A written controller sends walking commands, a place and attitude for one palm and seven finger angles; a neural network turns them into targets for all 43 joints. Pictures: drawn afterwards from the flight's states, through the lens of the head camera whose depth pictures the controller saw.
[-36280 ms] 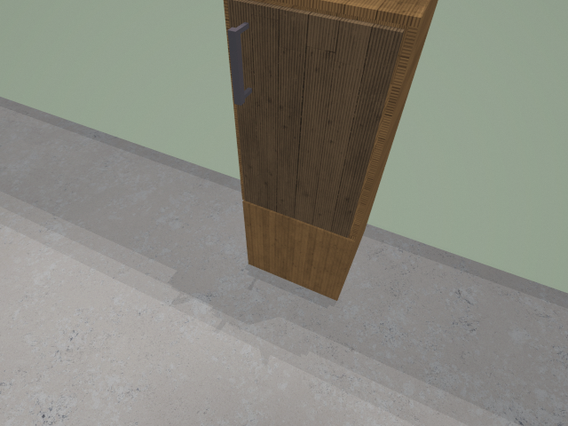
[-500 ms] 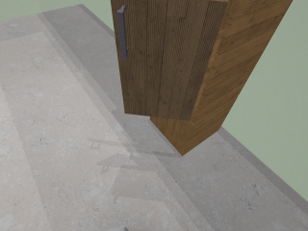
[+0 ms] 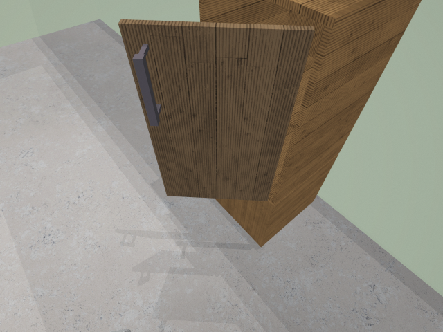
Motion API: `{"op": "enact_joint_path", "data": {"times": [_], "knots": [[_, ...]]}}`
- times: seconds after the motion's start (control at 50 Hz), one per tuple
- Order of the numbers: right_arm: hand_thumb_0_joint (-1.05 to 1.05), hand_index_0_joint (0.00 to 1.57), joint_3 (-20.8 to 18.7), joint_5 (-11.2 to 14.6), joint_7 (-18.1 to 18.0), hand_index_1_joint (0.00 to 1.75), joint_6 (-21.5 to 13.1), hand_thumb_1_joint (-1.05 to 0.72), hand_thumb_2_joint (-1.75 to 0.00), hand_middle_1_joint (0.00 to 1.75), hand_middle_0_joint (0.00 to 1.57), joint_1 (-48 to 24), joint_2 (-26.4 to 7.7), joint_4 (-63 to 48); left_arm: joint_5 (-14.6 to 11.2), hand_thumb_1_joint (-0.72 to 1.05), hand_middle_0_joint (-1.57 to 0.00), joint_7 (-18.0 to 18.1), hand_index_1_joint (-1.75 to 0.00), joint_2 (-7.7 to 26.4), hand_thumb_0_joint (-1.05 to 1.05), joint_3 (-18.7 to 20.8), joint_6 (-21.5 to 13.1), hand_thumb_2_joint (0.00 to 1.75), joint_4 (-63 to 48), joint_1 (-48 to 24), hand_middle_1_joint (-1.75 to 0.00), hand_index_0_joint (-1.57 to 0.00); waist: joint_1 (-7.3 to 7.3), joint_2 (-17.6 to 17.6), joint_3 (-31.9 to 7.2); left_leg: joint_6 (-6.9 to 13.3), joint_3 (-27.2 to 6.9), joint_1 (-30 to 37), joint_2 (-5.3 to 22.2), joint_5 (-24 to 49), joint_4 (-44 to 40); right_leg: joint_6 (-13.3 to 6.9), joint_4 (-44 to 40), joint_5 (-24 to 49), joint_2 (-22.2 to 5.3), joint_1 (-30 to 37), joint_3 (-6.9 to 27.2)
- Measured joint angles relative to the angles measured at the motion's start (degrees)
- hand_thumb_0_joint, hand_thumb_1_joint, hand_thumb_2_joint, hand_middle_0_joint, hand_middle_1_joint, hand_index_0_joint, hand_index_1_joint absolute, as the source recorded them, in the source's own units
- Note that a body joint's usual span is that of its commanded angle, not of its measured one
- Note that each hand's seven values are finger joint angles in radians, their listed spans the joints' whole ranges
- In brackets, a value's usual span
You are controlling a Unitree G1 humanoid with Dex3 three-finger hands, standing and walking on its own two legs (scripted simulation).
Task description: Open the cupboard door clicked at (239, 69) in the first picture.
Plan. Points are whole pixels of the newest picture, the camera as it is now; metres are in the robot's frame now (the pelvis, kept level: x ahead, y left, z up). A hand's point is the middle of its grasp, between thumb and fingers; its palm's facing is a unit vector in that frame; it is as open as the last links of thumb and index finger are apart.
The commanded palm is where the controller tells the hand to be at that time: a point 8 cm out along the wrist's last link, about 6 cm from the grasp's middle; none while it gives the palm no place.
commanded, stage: come to a stop and stand still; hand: left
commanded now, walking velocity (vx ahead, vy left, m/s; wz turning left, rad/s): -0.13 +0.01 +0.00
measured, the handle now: (150, 87) +0.55 +0.17 +0.13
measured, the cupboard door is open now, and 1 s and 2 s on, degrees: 47 47 47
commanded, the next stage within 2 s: look again from close up in 1.20 s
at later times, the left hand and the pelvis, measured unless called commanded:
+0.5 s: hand out of the picture +0.00 +0.20 -0.17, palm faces +0.00 -0.97 -0.26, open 7.4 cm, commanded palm none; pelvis -0.03 +0.01 +0.00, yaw +0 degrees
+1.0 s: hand out of the picture -0.03 +0.24 -0.15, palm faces +0.02 -0.95 -0.32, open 7.4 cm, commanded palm none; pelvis -0.09 +0.00 +0.00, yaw +2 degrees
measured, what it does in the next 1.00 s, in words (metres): steps on the spot: right foot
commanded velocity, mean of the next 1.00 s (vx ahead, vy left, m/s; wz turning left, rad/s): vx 0.00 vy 0.00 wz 0.00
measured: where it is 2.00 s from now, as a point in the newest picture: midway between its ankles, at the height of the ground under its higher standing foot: outside the picture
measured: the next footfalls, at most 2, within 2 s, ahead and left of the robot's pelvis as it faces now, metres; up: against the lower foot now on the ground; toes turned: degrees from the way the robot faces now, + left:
right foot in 0.40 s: -0.02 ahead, -0.11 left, +0.00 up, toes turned -5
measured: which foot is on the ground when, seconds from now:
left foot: down 0.00-1.00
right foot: down 0.00-0.12, up 0.14-0.38, down 0.40-1.00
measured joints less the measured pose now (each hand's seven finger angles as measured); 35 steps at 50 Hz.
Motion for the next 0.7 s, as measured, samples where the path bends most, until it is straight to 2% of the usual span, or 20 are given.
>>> {"op": "enact_joint_path", "data": {"times": [0.04, 0.08, 0.12, 0.18, 0.24, 0.32, 0.36, 0.4, 0.42, 0.46, 0.52, 0.62, 0.7], "knots": [[0.01, 0.20, -0.50, 0.01, 0.03, 0.30, 0.53, -0.91, -0.90, 0.29, 0.20, -1.03, -0.57, -0.94, 0.30, 0.91, -0.20, 0.16, -0.30, -0.24, 0.01, 0.29, 0.39, 0.89, -0.13, -0.15, -0.30, -0.20, 0.39, 0.17, 0.71, -0.31, -1.70, -1.50, 0.07, -3.68, 1.84, 0.68, 0.10, -0.62, 0.27, -0.19, -0.20], [0.01, 0.20, -0.75, 0.00, -0.02, 0.30, 0.54, -0.91, -0.90, 0.29, 0.20, -2.23, -1.07, -1.80, 0.32, 0.91, -0.20, 0.23, -0.30, -0.23, 0.01, 0.59, 0.75, 0.89, -0.13, -0.15, -0.30, -0.20, 0.54, 0.19, 1.66, -0.17, -2.77, -1.61, 0.30, -1.51, -0.77, 1.18, 0.66, -0.26, 0.60, -0.44, -0.48], [0.01, 0.20, -0.69, -0.33, -0.10, 0.30, 0.08, -0.91, -0.90, 0.29, 0.20, -3.02, -0.99, -2.31, -0.04, 0.91, -0.20, 0.20, -0.30, 0.40, 0.01, 1.05, 1.31, 0.89, -0.05, 0.56, -0.30, -0.20, 0.97, -1.20, 1.77, 2.18, -2.10, -1.22, -0.24, -0.94, -1.52, 1.64, 1.60, -0.10, 0.17, -0.97, 0.14], [0.01, 0.20, -0.30, -0.98, -0.77, 0.30, -0.78, -0.91, -0.90, 0.29, 0.19, -3.21, -0.83, -3.52, -0.08, 0.92, -0.20, 0.24, -0.30, 1.34, 0.01, 1.45, 2.69, 0.89, 0.19, 1.97, -0.30, -0.20, 1.16, -1.44, 1.04, 4.05, -1.76, -0.82, -0.08, -1.08, -2.58, 1.55, 12.35, -9.19, 1.76, -3.79, 3.58], [0.01, 0.20, 0.26, -1.27, -1.22, 0.30, -1.44, -0.91, -0.90, 0.29, 0.19, -3.35, -0.57, -3.98, -0.03, 0.92, -0.20, 0.12, -0.30, 1.96, 0.01, 1.83, 3.09, 0.89, 0.74, 2.65, -0.30, -0.20, 1.45, -1.04, 1.00, 4.35, -2.21, -0.02, -0.14, 0.37, -4.67, 1.44, 20.11, -10.75, 2.79, -4.49, 5.79], [0.01, 0.20, 0.35, -1.23, -1.35, 0.30, -1.80, -0.93, -0.90, 0.29, 0.20, -3.78, -1.11, -3.17, -0.08, 0.91, -0.20, -0.10, -0.30, 2.09, 0.01, 1.52, 2.99, 0.89, 1.39, 3.55, -0.30, -0.19, 2.03, -0.25, 0.82, 4.17, -2.47, 0.76, -0.54, 2.00, -6.96, 1.75, 14.38, -10.12, 2.18, -0.58, 5.66], [0.01, 0.20, 0.32, -1.08, -1.09, 0.30, -1.93, -0.93, -0.90, 0.29, 0.20, -3.92, -1.48, -2.65, -0.09, 0.91, -0.20, -0.23, -0.30, 2.02, 0.01, 1.18, 2.67, 0.89, 1.66, 4.09, -0.30, -0.19, 2.14, 0.19, 0.74, 3.95, -2.48, 0.73, -0.68, 2.20, -6.99, 1.69, 6.95, -7.09, 1.83, 2.74, 4.99], [0.01, 0.20, 0.37, -0.65, -0.71, 0.30, -1.86, -0.93, -0.90, 0.29, 0.20, -3.83, -1.43, -2.18, -0.03, 0.91, -0.20, -0.24, -0.30, 2.37, 0.01, 0.80, 1.77, 0.89, 1.80, 5.15, -0.30, -0.19, 2.39, -0.57, 0.20, 3.49, -1.87, 0.05, -1.41, 1.64, -5.75, 1.62, -1.77, -0.88, 1.12, 6.31, 5.64], [0.01, 0.20, 0.37, -0.43, -0.48, 0.30, -1.66, -0.93, -0.90, 0.29, 0.20, -4.07, -1.45, -1.83, -0.01, 0.91, -0.20, -0.13, -0.30, 2.36, 0.01, 0.61, 1.36, 0.89, 2.30, 5.55, -0.30, -0.19, 2.48, -0.74, -0.02, 3.22, -1.42, -0.24, -1.55, 1.28, -5.19, 2.16, -3.26, -3.11, 0.90, 7.01, 6.06], [0.01, 0.20, 0.66, -0.68, 0.41, 0.30, -1.52, -0.92, -0.90, 0.29, 0.20, -4.35, -2.15, -3.13, 0.58, 0.91, -0.20, -0.18, -0.30, 2.42, 0.01, -0.68, 1.15, 0.89, 1.19, 6.45, -0.30, -0.19, 1.66, 0.07, 0.71, 3.42, -1.68, -0.55, -1.26, 2.14, -5.13, 2.56, -2.23, -4.34, 1.22, 6.31, 5.92], [0.01, 0.20, 0.07, -0.83, 0.62, 0.30, -2.59, -0.92, -0.90, 0.30, 0.20, -3.57, -3.12, -5.76, 0.59, 0.91, -0.20, 0.32, -0.30, 3.16, 0.01, -0.70, 0.20, 0.89, -2.18, 7.97, -0.30, -0.20, 0.97, 0.62, 0.45, 2.75, -2.99, -2.79, -0.53, 1.78, -2.70, 1.93, -0.21, -4.23, 1.84, 4.67, 4.76], [0.01, 0.20, -0.92, -0.87, 0.62, 0.30, -1.81, -0.91, -0.90, 0.30, 0.20, -4.32, -5.49, -7.59, 0.60, 0.91, -0.20, 0.28, -0.30, 4.75, 0.01, -0.48, -0.53, 0.89, -5.23, 8.35, -0.30, -0.20, 1.33, 0.38, -0.06, 1.92, -4.33, -3.69, 0.21, 1.40, -0.18, 1.00, 1.75, -4.33, 2.49, 4.39, 3.55], [0.01, 0.20, -1.06, -1.00, 1.05, 0.30, -1.68, -0.91, -0.90, 0.29, 0.20, -6.02, -7.51, -8.01, 0.57, 0.91, -0.20, -0.33, -0.30, 6.07, 0.01, -0.74, -0.26, 0.89, -5.22, 7.45, -0.30, -0.20, 1.57, 0.04, -0.82, 2.02, -4.42, -3.05, 0.46, 2.66, -0.67, 0.87, 1.20, -3.12, 2.78, 5.05, 3.46]]}}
